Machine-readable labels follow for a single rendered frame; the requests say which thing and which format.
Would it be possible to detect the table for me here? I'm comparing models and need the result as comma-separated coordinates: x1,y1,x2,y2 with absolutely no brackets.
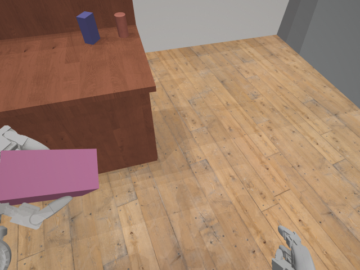
0,0,158,174

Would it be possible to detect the sponge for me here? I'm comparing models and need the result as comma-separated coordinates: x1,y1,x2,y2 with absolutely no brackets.
0,148,99,205

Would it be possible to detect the robot right hand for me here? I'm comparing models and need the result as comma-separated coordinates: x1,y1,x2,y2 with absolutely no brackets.
272,226,316,270

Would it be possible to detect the robot left forearm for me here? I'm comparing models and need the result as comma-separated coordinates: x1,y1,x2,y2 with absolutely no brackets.
0,226,12,270

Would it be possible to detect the robot left hand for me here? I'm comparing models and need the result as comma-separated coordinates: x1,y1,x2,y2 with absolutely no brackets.
0,125,73,230

